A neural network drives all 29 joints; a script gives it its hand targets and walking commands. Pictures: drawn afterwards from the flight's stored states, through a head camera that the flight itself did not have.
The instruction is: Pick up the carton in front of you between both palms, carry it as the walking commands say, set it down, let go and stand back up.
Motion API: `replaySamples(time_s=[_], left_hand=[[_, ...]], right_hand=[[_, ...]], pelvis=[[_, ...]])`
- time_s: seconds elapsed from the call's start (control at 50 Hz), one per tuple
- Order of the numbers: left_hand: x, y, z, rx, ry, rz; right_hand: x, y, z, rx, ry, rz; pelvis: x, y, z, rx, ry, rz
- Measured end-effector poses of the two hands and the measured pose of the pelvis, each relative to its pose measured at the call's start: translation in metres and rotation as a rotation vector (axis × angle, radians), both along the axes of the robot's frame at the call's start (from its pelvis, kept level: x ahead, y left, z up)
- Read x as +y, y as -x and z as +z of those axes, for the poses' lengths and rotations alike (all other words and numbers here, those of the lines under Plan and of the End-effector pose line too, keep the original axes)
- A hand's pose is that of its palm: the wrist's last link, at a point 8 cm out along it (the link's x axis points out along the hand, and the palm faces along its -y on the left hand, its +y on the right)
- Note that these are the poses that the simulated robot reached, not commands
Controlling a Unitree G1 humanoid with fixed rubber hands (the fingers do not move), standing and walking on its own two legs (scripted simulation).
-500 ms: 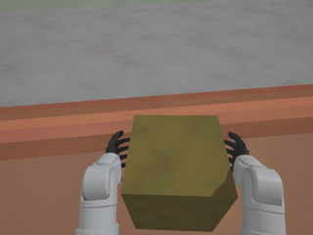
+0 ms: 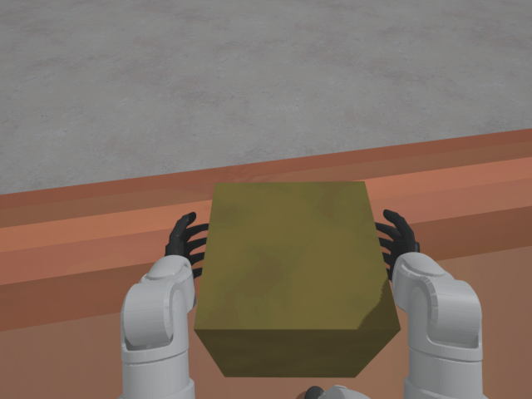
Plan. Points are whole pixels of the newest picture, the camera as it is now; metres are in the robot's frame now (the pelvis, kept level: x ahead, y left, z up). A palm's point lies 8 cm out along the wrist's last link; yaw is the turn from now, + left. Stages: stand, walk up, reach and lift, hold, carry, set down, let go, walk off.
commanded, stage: carry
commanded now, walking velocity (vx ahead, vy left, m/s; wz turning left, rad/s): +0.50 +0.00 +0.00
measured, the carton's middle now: (289, 286) +0.27 -0.01 +0.02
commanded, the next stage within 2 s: none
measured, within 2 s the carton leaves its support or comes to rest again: neither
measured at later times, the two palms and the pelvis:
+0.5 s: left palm (197, 89) +0.67 +0.16 +0.12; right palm (340, 82) +0.68 -0.14 +0.12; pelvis +0.32 +0.00 -0.01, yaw +0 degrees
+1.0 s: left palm (216, 35) +1.01 +0.15 +0.09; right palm (321, 32) +1.01 -0.15 +0.10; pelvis +0.64 +0.01 -0.03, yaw +2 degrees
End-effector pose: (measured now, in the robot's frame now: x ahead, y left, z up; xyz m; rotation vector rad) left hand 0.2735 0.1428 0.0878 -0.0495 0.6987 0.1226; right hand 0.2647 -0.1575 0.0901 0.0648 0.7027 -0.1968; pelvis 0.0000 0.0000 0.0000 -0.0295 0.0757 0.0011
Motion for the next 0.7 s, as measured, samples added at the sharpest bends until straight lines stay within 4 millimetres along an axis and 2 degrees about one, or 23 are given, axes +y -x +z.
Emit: replaySamples(time_s=[0.06, 0.14, 0.22, 0.3, 0.42, 0.48, 0.54, 0.6, 0.7], left_hand=[[-0.004, -0.043, -0.010, -0.017, -0.014, 0.037], [0.000, -0.087, -0.014, 0.037, -0.019, 0.101], [0.006, -0.136, -0.003, 0.044, -0.030, 0.128], [0.008, -0.203, 0.016, 0.009, -0.045, 0.106], [0.009, -0.317, 0.038, -0.035, -0.072, 0.043], [0.014, -0.376, 0.038, -0.033, -0.077, 0.014], [0.018, -0.438, 0.027, -0.024, -0.069, -0.024], [0.019, -0.486, 0.013, 0.036, -0.052, -0.053], [0.016, -0.548, 0.000, 0.121, -0.044, -0.069]], right_hand=[[-0.004, -0.055, -0.014, -0.017, -0.006, 0.044], [0.001, -0.117, -0.018, 0.036, -0.007, 0.108], [0.007, -0.177, -0.008, 0.041, -0.009, 0.143], [0.009, -0.240, 0.010, 0.005, 0.014, 0.154], [0.010, -0.341, 0.032, -0.039, 0.052, 0.133], [0.014, -0.396, 0.034, -0.035, 0.066, 0.121], [0.019, -0.447, 0.029, -0.023, 0.088, 0.095], [0.019, -0.485, 0.015, 0.040, 0.096, 0.068], [0.017, -0.536, -0.002, 0.126, 0.059, 0.022]], pelvis=[[-0.013, -0.045, -0.016, -0.027, 0.000, 0.023], [-0.023, -0.087, -0.008, -0.023, -0.008, 0.039], [-0.028, -0.130, 0.005, -0.014, -0.025, 0.040], [-0.028, -0.177, 0.011, -0.005, -0.036, 0.033], [-0.016, -0.258, 0.006, -0.001, -0.036, 0.016], [-0.006, -0.304, -0.003, -0.003, -0.027, 0.008], [0.007, -0.352, -0.019, -0.019, -0.027, -0.007], [0.016, -0.386, -0.017, -0.016, -0.028, -0.004], [0.029, -0.439, -0.002, 0.007, -0.012, -0.005]])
